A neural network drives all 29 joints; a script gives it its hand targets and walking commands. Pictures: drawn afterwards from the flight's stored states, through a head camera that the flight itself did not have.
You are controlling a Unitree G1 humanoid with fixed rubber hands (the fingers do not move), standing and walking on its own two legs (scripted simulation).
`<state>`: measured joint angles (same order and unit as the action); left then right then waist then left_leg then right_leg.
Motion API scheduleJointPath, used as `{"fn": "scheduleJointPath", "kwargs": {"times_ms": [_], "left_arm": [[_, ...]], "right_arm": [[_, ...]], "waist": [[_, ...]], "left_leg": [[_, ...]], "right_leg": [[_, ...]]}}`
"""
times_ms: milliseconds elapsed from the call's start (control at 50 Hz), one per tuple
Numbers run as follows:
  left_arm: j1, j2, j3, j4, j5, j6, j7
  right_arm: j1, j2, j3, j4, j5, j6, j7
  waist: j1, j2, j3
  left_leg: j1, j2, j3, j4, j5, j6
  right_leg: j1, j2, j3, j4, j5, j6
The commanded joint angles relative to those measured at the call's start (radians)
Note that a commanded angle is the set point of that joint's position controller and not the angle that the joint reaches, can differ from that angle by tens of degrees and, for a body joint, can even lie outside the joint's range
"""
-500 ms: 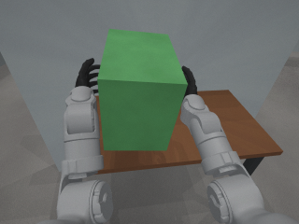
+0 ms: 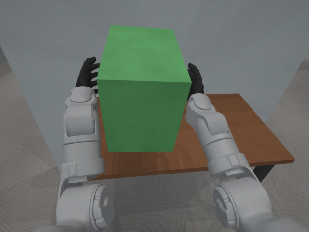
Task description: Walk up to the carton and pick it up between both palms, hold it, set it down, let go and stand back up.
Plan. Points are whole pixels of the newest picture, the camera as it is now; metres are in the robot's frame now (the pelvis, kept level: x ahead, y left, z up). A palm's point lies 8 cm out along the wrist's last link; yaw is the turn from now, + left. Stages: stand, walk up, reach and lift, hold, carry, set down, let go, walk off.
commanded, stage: hold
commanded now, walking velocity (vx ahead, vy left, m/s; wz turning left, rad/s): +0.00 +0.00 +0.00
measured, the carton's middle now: (141, 88) +0.42 +0.01 +0.21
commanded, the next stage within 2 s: none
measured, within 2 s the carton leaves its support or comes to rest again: neither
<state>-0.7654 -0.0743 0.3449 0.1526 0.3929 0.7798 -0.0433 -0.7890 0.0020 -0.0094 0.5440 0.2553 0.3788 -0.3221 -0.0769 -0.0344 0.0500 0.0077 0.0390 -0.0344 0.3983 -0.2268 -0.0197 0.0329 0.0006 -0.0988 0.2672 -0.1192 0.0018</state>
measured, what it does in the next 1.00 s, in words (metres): stands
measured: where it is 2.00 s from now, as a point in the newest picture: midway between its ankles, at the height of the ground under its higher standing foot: outside the picture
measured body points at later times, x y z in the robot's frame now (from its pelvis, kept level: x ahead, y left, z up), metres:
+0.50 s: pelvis +0.00 +0.01 +0.00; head -0.06 +0.03 +0.44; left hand +0.38 +0.14 +0.23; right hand +0.38 -0.12 +0.21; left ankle +0.01 +0.13 -0.75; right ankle +0.03 -0.12 -0.75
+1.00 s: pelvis +0.00 +0.00 +0.00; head -0.06 +0.02 +0.44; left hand +0.38 +0.14 +0.23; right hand +0.38 -0.12 +0.22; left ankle +0.01 +0.13 -0.75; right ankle +0.03 -0.12 -0.75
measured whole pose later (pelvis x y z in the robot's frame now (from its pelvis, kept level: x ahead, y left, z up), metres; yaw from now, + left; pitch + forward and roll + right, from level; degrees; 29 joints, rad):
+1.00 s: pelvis +0.00 +0.00 +0.00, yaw +0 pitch -11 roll -1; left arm -0.77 -0.09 0.36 0.17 0.42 0.79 -0.06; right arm -0.78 0.01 -0.02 0.57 0.23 0.39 -0.31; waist -0.08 -0.04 0.06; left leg 0.04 0.04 -0.04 0.38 -0.22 -0.02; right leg 0.05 0.00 -0.10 0.27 -0.13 0.00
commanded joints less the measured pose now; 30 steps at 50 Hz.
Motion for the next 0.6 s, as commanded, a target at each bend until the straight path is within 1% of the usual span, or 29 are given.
{"fn": "scheduleJointPath", "kwargs": {"times_ms": [0, 20, 60, 140, 180, 220, 320, 360, 400, 480, 520, 580], "left_arm": [[-0.587, -0.545, -0.432, 0.011, -0.116, -0.015, -0.149], [-0.587, -0.547, -0.429, 0.011, -0.110, -0.011, -0.155], [-0.593, -0.565, -0.444, -0.009, -0.114, -0.009, -0.162], [-0.614, -0.607, -0.531, -0.102, -0.162, -0.017, -0.149], [-0.614, -0.610, -0.559, -0.130, -0.177, -0.021, -0.139], [-0.601, -0.599, -0.557, -0.133, -0.175, -0.022, -0.133], [-0.572, -0.570, -0.493, -0.084, -0.135, -0.010, -0.136], [-0.575, -0.570, -0.479, -0.067, -0.126, -0.007, -0.140], [-0.584, -0.578, -0.481, -0.063, -0.129, -0.008, -0.141], [-0.608, -0.590, -0.503, -0.071, -0.152, -0.016, -0.138], [-0.613, -0.586, -0.502, -0.065, -0.156, -0.020, -0.136], [-0.614, -0.569, -0.476, -0.037, -0.146, -0.021, -0.139]], "right_arm": [[-0.758, 0.578, 0.314, -0.242, 0.046, -0.050, 0.122], [-0.755, 0.574, 0.301, -0.236, 0.041, -0.050, 0.128], [-0.774, 0.574, 0.297, -0.258, 0.048, -0.055, 0.135], [-0.846, 0.597, 0.361, -0.384, 0.106, -0.073, 0.121], [-0.854, 0.602, 0.389, -0.421, 0.120, -0.073, 0.114], [-0.833, 0.597, 0.397, -0.415, 0.115, -0.069, 0.112], [-0.774, 0.574, 0.360, -0.332, 0.069, -0.057, 0.129], [-0.781, 0.573, 0.344, -0.322, 0.058, -0.060, 0.139], [-0.806, 0.578, 0.341, -0.333, 0.059, -0.067, 0.143], [-0.853, 0.597, 0.357, -0.371, 0.072, -0.078, 0.136], [-0.855, 0.603, 0.360, -0.371, 0.071, -0.077, 0.131], [-0.837, 0.603, 0.346, -0.336, 0.055, -0.072, 0.131]], "waist": [[-0.034, 0.061, -0.300], [-0.034, 0.069, -0.284], [-0.038, 0.093, -0.296], [-0.052, 0.120, -0.419], [-0.054, 0.118, -0.441], [-0.049, 0.106, -0.422], [-0.022, 0.081, -0.321], [-0.015, 0.082, -0.313], [-0.014, 0.084, -0.334], [-0.022, 0.077, -0.398], [-0.024, 0.068, -0.403], [-0.022, 0.056, -0.371]], "left_leg": [[-0.025, -0.084, 0.073, -0.107, 0.222, -0.014], [-0.037, -0.081, 0.073, -0.114, 0.223, -0.017], [-0.029, -0.079, 0.067, -0.100, 0.279, -0.031], [0.069, -0.083, 0.049, -0.014, 0.484, -0.061], [0.095, -0.082, 0.045, 0.004, 0.528, -0.065], [0.091, -0.080, 0.045, -0.004, 0.509, -0.060], [0.016, -0.071, 0.061, -0.077, 0.340, -0.033], [-0.001, -0.069, 0.065, -0.090, 0.314, -0.027], [0.006, -0.070, 0.066, -0.083, 0.322, -0.026], [0.042, -0.078, 0.065, -0.051, 0.357, -0.027], [0.042, -0.082, 0.066, -0.049, 0.342, -0.023], [0.014, -0.084, 0.071, -0.072, 0.273, -0.011]], "right_leg": [[0.181, 0.065, -0.012, -0.002, 0.099, 0.050], [0.190, 0.066, -0.012, -0.002, 0.087, 0.045], [0.207, 0.068, -0.014, 0.001, 0.110, 0.039], [0.209, 0.078, -0.019, 0.013, 0.250, 0.040], [0.196, 0.082, -0.020, 0.017, 0.279, 0.041], [0.188, 0.082, -0.021, 0.014, 0.264, 0.041], [0.183, 0.076, -0.016, 0.001, 0.127, 0.034], [0.189, 0.077, -0.015, 0.000, 0.099, 0.029], [0.192, 0.077, -0.013, -0.001, 0.105, 0.027], [0.186, 0.077, -0.011, 0.000, 0.161, 0.033], [0.181, 0.074, -0.010, 0.001, 0.169, 0.038], [0.176, 0.068, -0.009, -0.003, 0.140, 0.042]]}}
